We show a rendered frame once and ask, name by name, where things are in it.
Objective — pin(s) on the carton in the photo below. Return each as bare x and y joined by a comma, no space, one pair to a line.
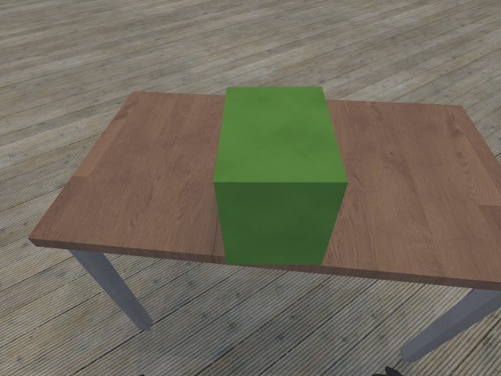
279,179

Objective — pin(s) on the table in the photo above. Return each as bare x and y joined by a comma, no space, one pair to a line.
422,204

